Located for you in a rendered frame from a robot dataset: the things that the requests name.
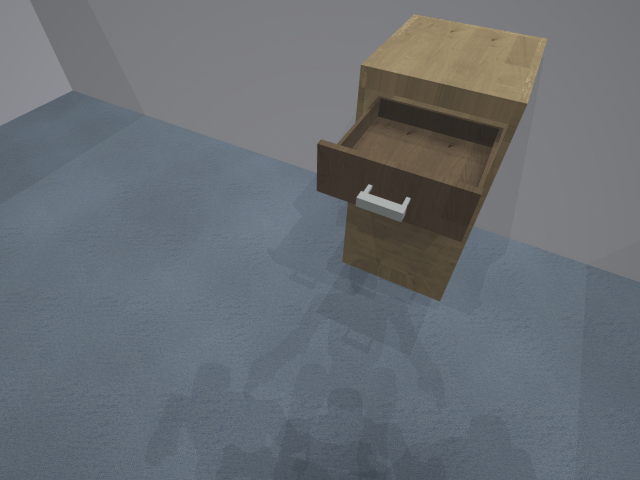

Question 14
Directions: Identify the handle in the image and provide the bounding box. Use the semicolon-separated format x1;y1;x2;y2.
356;184;411;222

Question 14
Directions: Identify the drawer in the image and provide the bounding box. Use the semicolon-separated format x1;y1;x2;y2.
317;96;504;242

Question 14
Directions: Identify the cabinet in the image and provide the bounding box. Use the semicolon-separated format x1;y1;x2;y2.
342;14;547;301

